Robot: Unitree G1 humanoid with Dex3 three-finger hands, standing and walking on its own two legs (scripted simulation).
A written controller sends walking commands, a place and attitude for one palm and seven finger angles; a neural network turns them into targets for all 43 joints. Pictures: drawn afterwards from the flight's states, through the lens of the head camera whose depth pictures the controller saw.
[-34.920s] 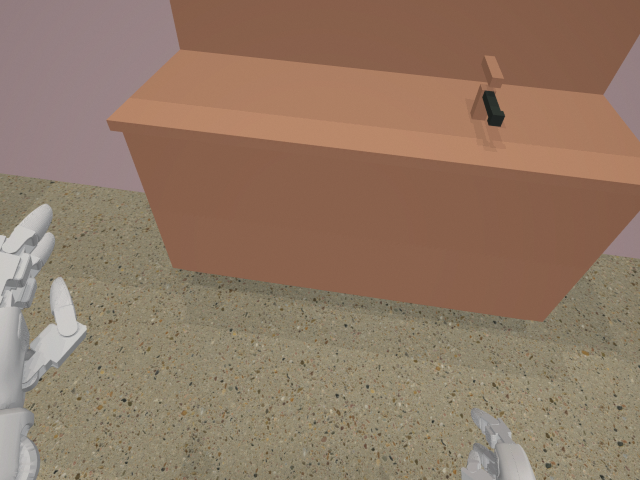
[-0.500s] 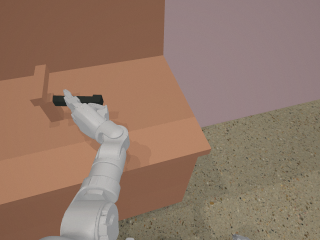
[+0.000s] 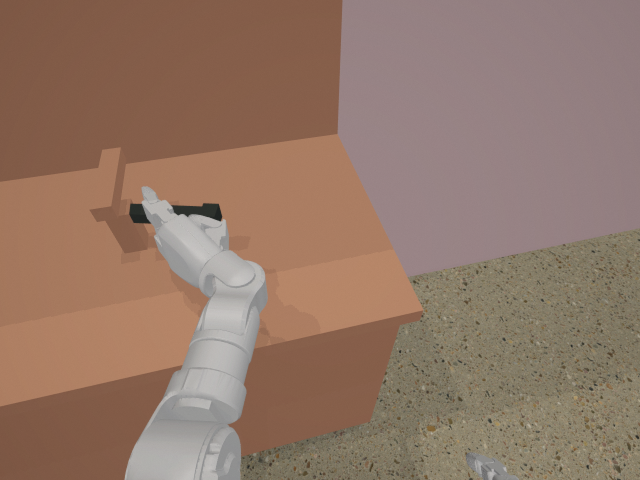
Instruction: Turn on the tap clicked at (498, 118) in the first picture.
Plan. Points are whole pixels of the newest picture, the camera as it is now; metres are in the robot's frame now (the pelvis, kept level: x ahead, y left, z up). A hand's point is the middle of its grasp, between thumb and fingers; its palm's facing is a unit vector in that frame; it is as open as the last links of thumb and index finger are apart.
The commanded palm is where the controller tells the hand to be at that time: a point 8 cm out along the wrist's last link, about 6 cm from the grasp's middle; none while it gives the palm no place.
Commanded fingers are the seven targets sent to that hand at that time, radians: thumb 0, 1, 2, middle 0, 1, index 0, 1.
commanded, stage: lift the hand up off the lever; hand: left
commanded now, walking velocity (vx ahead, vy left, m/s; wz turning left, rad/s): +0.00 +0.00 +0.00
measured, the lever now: (210, 216) +0.48 +0.19 +0.06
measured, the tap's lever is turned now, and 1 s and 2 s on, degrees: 73 73 73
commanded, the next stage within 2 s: draw the hand back beside the body in 1.14 s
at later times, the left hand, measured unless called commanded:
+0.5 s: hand (213, 216) +0.42 +0.16 +0.11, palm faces +0.77 -0.63 -0.10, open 7.8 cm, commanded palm +0.37 +0.17 +0.12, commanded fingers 0.00 0.90 0.90 -0.15 -0.15 -0.15 -0.15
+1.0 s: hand (206, 214) +0.40 +0.16 +0.13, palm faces +0.76 -0.65 -0.09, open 7.8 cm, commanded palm +0.35 +0.17 +0.14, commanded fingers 0.00 0.90 0.90 -0.15 -0.15 -0.15 -0.15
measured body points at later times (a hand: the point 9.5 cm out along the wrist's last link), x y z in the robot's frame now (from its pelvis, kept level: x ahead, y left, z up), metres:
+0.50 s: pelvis +0.00 +0.01 +0.01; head +0.02 +0.00 +0.46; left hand +0.38 +0.19 +0.12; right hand +0.11 -0.23 -0.12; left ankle +0.02 +0.15 -0.71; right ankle -0.03 -0.10 -0.71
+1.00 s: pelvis +0.00 +0.01 +0.01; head +0.00 +0.00 +0.46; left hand +0.36 +0.19 +0.14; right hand +0.17 -0.21 -0.10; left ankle +0.02 +0.15 -0.71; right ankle -0.03 -0.10 -0.71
